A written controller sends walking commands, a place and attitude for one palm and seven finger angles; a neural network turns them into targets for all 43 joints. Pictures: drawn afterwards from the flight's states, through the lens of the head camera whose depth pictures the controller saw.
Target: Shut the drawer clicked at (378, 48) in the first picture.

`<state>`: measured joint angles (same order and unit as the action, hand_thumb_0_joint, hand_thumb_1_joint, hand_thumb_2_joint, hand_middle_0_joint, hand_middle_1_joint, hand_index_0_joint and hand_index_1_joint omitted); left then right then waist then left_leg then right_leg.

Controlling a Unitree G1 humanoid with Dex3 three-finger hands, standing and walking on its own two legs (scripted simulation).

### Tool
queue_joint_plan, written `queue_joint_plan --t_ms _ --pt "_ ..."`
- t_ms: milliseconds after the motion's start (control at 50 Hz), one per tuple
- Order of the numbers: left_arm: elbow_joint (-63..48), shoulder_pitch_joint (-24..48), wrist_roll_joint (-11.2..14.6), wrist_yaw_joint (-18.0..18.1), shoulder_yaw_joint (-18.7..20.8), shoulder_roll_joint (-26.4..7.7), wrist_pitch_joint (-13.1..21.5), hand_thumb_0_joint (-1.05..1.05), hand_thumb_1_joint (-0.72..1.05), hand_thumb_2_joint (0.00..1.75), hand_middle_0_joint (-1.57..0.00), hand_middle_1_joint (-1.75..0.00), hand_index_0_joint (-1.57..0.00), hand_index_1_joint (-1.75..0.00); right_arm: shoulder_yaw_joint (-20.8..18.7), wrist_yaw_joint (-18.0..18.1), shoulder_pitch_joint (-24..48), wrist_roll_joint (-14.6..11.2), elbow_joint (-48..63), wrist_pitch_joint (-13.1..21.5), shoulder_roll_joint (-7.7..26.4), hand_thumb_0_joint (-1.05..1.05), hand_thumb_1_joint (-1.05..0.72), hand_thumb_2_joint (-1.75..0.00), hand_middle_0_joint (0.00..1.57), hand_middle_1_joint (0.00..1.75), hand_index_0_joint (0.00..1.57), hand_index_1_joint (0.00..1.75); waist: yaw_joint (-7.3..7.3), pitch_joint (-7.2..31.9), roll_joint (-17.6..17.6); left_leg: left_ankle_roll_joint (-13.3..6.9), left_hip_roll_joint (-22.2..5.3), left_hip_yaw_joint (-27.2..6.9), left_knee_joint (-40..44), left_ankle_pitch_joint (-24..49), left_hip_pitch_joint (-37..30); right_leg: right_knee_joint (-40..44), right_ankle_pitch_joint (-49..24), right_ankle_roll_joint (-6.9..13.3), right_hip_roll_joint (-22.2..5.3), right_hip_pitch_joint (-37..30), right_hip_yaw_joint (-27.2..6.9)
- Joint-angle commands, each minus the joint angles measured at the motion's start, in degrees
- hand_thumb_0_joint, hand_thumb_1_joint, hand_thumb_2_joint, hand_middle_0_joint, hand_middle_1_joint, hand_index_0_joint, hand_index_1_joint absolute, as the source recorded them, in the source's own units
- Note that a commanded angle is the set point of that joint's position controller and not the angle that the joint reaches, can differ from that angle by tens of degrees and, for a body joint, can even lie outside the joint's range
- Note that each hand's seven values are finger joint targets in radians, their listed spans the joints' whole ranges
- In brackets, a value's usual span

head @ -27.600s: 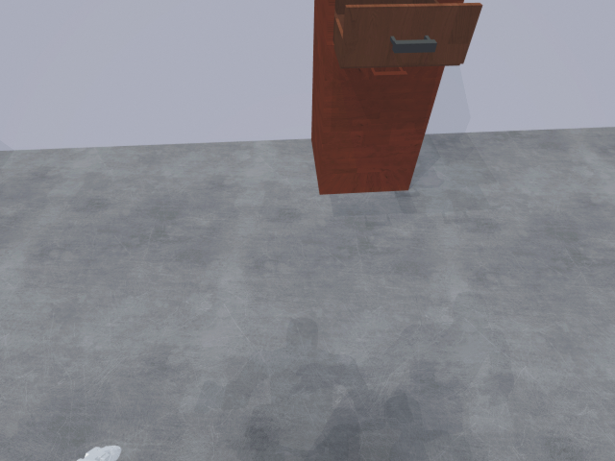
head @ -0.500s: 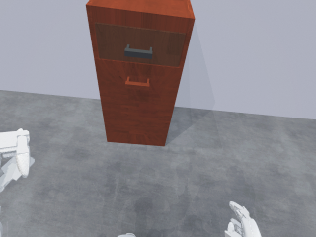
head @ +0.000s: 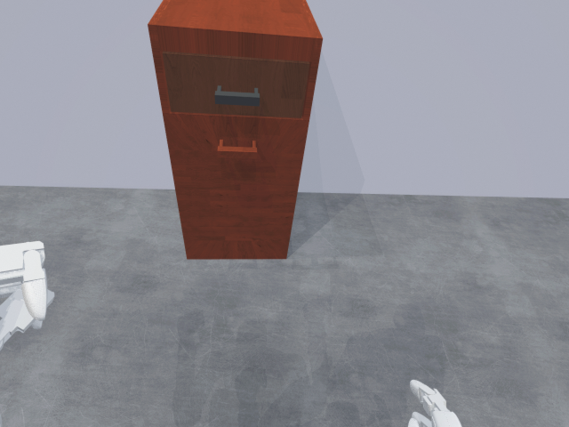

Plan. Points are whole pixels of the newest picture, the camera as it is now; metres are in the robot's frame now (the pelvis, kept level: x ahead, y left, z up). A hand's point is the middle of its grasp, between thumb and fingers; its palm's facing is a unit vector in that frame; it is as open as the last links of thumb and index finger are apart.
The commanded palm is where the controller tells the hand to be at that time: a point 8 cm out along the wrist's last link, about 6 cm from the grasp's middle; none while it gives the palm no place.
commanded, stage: stop stepping back and stand still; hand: left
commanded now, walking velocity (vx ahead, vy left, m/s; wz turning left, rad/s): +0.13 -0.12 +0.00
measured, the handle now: (237, 94) +0.93 +0.12 +0.03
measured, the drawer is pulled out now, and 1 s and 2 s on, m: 0.00 0.00 0.00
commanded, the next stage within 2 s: let the arm hang, fingers relaxed in 0.52 s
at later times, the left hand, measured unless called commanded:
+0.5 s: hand (23, 319) +0.18 +0.25 +0.18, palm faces +0.41 -0.78 -0.48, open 3.2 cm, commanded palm +0.11 +0.29 +0.19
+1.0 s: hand out of the picture +0.01 +0.21 -0.17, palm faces +0.08 -0.97 -0.23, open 3.5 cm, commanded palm none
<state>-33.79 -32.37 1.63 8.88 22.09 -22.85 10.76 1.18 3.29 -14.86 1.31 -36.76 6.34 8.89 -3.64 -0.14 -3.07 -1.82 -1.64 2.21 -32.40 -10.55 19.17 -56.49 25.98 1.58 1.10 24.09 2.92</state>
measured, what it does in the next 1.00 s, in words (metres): steps on the spot: right foot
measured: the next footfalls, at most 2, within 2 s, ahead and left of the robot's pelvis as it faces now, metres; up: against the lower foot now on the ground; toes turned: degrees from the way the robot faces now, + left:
right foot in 0.14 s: +0.03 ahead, -0.10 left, +0.00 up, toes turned -1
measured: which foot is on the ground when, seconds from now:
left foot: down 0.00-1.00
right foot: up 0.00-0.12, down 0.14-1.00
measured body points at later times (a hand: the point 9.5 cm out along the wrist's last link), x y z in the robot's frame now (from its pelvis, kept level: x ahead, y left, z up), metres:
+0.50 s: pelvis -0.01 +0.00 +0.00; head +0.01 +0.00 +0.45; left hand +0.15 +0.29 +0.20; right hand +0.17 -0.22 -0.08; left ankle +0.04 +0.13 -0.73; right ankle -0.01 -0.10 -0.73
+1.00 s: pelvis +0.00 +0.02 +0.01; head +0.03 +0.03 +0.46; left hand +0.01 +0.27 -0.15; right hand +0.07 -0.23 -0.14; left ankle +0.04 +0.13 -0.73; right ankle -0.01 -0.10 -0.73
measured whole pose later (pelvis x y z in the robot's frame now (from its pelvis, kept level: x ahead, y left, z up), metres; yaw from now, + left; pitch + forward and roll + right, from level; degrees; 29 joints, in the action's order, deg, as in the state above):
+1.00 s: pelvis +0.00 +0.02 +0.01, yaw +5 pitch +0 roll -1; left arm 57.3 -15.0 -0.7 1.4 0.6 -12.8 -1.7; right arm 0.7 0.5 -12.4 1.6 -56.9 -1.8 12.2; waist -0.3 -4.2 -0.8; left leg -0.9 -0.4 1.4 -27.9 -10.8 16.7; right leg -26.6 16.5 0.2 -1.2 9.6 5.4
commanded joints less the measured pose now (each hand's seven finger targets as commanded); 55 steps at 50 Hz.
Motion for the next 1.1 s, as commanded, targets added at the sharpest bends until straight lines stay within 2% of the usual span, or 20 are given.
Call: queue_joint_plan --t_ms 0,60,80,100,120,180,240,300,340,420,480,520,580,600,660,680,720,840,960,1080 --pt "-15.6 -8.8 0.1 0.9 5.6 -7.3 4.3 0.0 0.9 0.9 -1.4 -1.6 -1.4 -1.6 -3.3 -0.3 7.4 -0.1 10.4 2.1 9.1 0.0 -0.9 -0.9 0.2 0.3 0.2 0.3 3.78 1.9 18.6 -2.0 -11.0 -10.4 26.2 -28.3 11.5 11.8 1.3 0.3 1.7 -15.0 5.5" --pt "-10.6 -6.4 0.0 1.5 5.8 -7.8 2.2 0.0 0.9 0.9 -1.4 -1.6 -1.4 -1.6 -3.6 0.7 7.6 0.2 10.4 0.1 8.8 0.0 -0.9 -0.9 0.2 0.3 0.2 0.3 4.0 2.0 13.3 -0.1 -7.9 -6.9 15.1 -27.4 16.9 27.8 5.2 2.1 1.7 -26.4 3.7" --pt "-9.3 -6.5 -0.1 1.4 5.5 -7.3 1.5 0.0 0.9 0.9 -1.4 -1.6 -1.4 -1.6 -3.7 0.8 6.4 -0.3 10.2 -0.4 8.2 0.0 -0.9 -0.9 0.2 0.3 0.2 0.3 3.63 1.6 5.0 0.4 -3.5 -2.4 1.9 -21.5 15.1 36.3 4.1 3.9 -3.0 -23.2 -2.6" --pt "-10.8 -3.5 0.2 1.2 5.4 -8.7 1.4 0.0 0.9 0.9 -1.4 -1.6 -1.4 -1.6 -3.9 0.8 6.7 -0.9 10.4 -0.9 7.5 0.0 -0.9 -0.9 0.2 0.3 0.2 0.3 3.04 1.5 -7.4 1.4 0.0 -0.3 -15.1 -14.2 16.5 44.7 7.3 8.7 -14.9 -18.1 -21.2" --pt "-12.5 0.0 1.3 1.3 8.1 -11.7 2.3 0.0 0.9 0.9 -1.4 -1.6 -1.4 -1.6 -3.9 1.0 6.8 -0.4 9.4 -0.4 8.5 0.0 -0.9 -0.9 0.2 0.3 0.2 0.3 3.02 0.2 -8.4 2.1 0.1 -1.1 -25.4 -10.7 17.7 47.2 -0.7 12.0 -20.9 -14.1 -26.1" --pt "-9.0 3.1 0.3 1.3 4.7 -7.9 2.5 0.0 0.9 0.9 -1.4 -1.6 -1.4 -1.6 -4.2 1.3 6.2 -1.0 7.8 1.1 8.5 0.0 -0.9 -0.9 0.2 0.3 0.2 0.3 1.92 0.9 -5.6 1.8 -2.4 -1.6 -18.0 -10.4 5.4 43.0 11.7 8.1 -16.8 -2.5 -16.7" --pt "-11.0 3.0 -0.3 1.7 2.5 -6.3 3.5 0.0 0.9 0.9 -1.4 -1.6 -1.4 -1.6 -3.1 2.4 7.8 -0.7 7.7 2.1 8.1 0.0 -0.9 -0.9 0.2 0.3 0.2 0.3 2.33 -1.3 -1.3 0.8 -0.8 2.5 0.9 -7.1 -5.9 37.3 6.4 5.4 -12.4 -0.6 -7.8" --pt "-15.1 3.4 -0.5 1.7 4.4 -8.0 5.2 0.0 0.9 0.9 -1.4 -1.6 -1.4 -1.6 -3.6 2.7 7.9 -0.9 9.6 3.4 10.3 0.0 -0.9 -0.9 0.2 0.3 0.2 0.3 3.53 -0.2 11.4 -2.9 -9.6 -11.5 11.3 1.5 -8.3 22.5 -7.4 -0.7 -3.9 -2.8 -1.3" --pt "-12.1 1.2 -0.4 1.1 5.6 -7.9 5.5 0.0 0.9 0.9 -1.4 -1.6 -1.4 -1.6 -3.0 2.1 7.8 -0.8 8.7 3.5 8.7 0.0 -0.9 -0.9 0.2 0.3 0.2 0.3 2.98 -1.1 17.8 -4.3 -13.8 -19.2 21.7 -15.1 0.4 15.7 0.1 -1.9 -1.7 -6.8 0.1" --pt "-11.5 -3.9 -0.7 1.2 6.5 -7.5 6.1 0.0 0.9 0.9 -1.4 -1.6 -1.4 -1.6 -3.0 1.1 7.0 -1.1 9.7 3.7 8.3 0.0 -0.9 -0.9 0.2 0.3 0.2 0.3 3.55 1.3 10.7 -2.0 -8.8 -9.0 14.8 -9.6 2.5 30.1 -8.1 -1.2 -2.5 -16.3 -0.3" --pt "-9.7 -7.7 0.7 0.7 6.2 -6.8 5.3 0.0 0.9 0.9 -1.4 -1.6 -1.4 -1.6 -4.0 0.3 6.7 -1.6 10.5 2.6 8.5 0.0 -0.9 -0.9 0.2 0.3 0.2 0.3 2.85 3.3 -1.1 1.3 -1.8 -2.0 1.4 -4.0 -0.5 38.1 -11.0 1.9 -9.4 -12.4 -12.4" --pt "-9.9 -6.8 1.2 0.8 5.5 -6.6 5.0 0.0 0.9 0.9 -1.4 -1.6 -1.4 -1.6 -3.7 0.2 6.7 -1.8 10.1 2.1 8.3 0.0 -0.9 -0.9 0.2 0.3 0.2 0.3 2.44 4.2 -1.4 1.6 -1.5 -1.7 -0.1 -0.4 -2.9 37.6 -18.1 3.3 -11.8 -11.8 -13.1" --pt "-10.1 -6.0 1.1 1.1 6.1 -7.6 4.9 0.0 0.9 0.9 -1.4 -1.6 -1.4 -1.6 -3.4 1.1 7.9 -1.5 10.4 2.0 8.4 0.0 -0.9 -0.9 0.2 0.3 0.2 0.3 2.78 5.4 3.3 1.0 -3.3 -2.6 5.3 9.1 -8.1 32.9 -25.4 0.1 -7.4 -12.0 -6.4" --pt "36.3 3.0 -5.2 -7.7 -15.7 -0.4 -4.4 0.0 0.9 0.9 -1.4 -1.6 -1.4 -1.6 -6.3 -4.8 10.0 -1.3 -2.7 3.9 19.1 0.0 -0.9 -0.9 0.2 0.3 0.2 0.3 0.99 4.5 6.9 0.3 -5.3 -4.5 -5.2 23.4 -3.9 21.6 -40.0 0.0 -10.6 -6.4 -1.8" --pt "43.1 6.8 -3.7 -8.6 -16.6 2.5 -9.6 0.0 0.9 0.9 -1.28 -1.47 -1.28 -1.47 -4.7 -4.0 5.2 -1.1 -1.3 -2.2 13.8 0.0 -0.9 -0.9 0.2 0.3 0.2 0.3 3.16 6.6 -2.5 -1.1 -6.1 -6.3 -1.1 13.1 -1.1 24.0 -25.4 -0.2 -7.9 -9.0 -2.5" --pt "46.5 9.1 -3.9 -8.7 -16.9 1.6 -9.5 0.0 0.9 0.9 -1.24 -1.43 -1.24 -1.43 -4.3 -3.9 5.1 -0.6 -1.1 -2.8 13.3 0.0 -0.9 -0.9 0.2 0.3 0.2 0.3 3.31 6.5 -8.8 -0.9 -5.3 -6.1 -1.5 13.1 -1.0 25.3 -29.1 0.2 -8.4 -10.1 -3.4" --pt "54.3 12.8 -3.8 -8.6 -17.0 0.0 -9.4 0.0 0.9 0.9 -1.16 -1.34 -1.16 -1.34 -4.3 -3.5 5.2 -0.2 -2.4 -3.9 13.9 0.0 -0.9 -0.9 0.2 0.3 0.2 0.3 3.11 6.8 -12.1 -0.3 -2.9 -4.5 -2.3 14.9 -2.7 25.9 -37.6 2.0 -10.8 -12.0 -4.4" --pt "77.7 17.4 -2.5 -7.8 -20.0 2.1 -11.0 0.0 0.9 0.9 -0.92 -1.08 -0.92 -1.08 -2.1 -3.0 6.1 0.2 -11.2 -6.2 10.8 0.0 -0.9 -0.9 0.2 0.3 0.2 0.3 3.91 1.4 9.5 -0.4 -4.5 -7.7 9.4 9.6 -3.0 31.0 -14.4 -0.1 -6.9 -14.3 -3.3" --pt "90.1 16.0 -2.2 -7.8 -20.4 3.9 -10.5 0.0 0.9 0.9 -0.68 -0.82 -0.68 -0.82 -2.1 -2.2 2.6 -0.1 -18.6 -6.6 8.6 0.0 -0.9 -0.9 0.2 0.3 0.2 0.3 3.56 1.5 11.3 0.2 -4.0 -6.5 11.9 2.2 -6.8 36.9 -13.0 1.0 -7.7 -15.2 -3.6" --pt "96.4 14.4 -2.2 -7.5 -21.0 5.2 -10.4 0.0 0.9 0.9 -0.44 -0.56 -0.44 -0.56 -2.4 -1.8 -1.6 -0.5 -23.7 -6.7 7.8 0.0 -0.9 -0.9 0.2 0.3 0.2 0.3 3.25 -0.7 5.3 0.0 -4.5 -6.4 12.9 3.2 -9.3 38.5 -12.4 0.8 -7.6 -13.8 -2.4"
